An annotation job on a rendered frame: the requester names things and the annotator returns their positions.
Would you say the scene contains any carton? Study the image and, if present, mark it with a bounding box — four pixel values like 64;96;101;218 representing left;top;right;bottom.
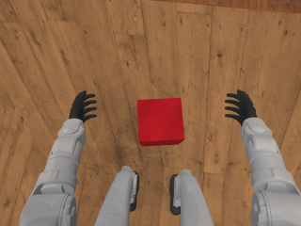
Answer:
137;98;185;147

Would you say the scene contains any left robot upper arm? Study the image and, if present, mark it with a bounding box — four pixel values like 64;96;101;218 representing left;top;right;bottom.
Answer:
21;193;77;226

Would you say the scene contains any right robot upper arm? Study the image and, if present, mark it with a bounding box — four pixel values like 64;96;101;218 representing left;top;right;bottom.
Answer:
250;190;301;226

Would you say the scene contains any right robot foot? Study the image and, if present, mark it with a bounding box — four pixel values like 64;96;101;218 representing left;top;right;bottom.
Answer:
169;174;181;216

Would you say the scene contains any right robot forearm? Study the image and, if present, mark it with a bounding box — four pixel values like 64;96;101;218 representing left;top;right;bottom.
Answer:
241;117;301;196

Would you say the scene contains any right robot hand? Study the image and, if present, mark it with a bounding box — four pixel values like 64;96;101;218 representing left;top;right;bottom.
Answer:
225;89;258;126

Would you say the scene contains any left robot hand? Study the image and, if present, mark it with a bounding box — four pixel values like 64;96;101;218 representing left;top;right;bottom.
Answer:
69;90;97;122

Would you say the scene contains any left robot forearm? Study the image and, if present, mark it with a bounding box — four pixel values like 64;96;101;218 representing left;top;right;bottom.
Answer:
19;118;87;226

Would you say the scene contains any right robot thigh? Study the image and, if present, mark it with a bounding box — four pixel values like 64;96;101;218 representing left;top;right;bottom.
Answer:
174;174;214;226

